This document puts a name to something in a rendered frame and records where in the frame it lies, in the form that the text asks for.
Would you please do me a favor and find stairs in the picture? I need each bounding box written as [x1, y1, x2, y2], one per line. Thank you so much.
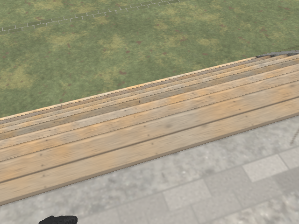
[0, 53, 299, 161]

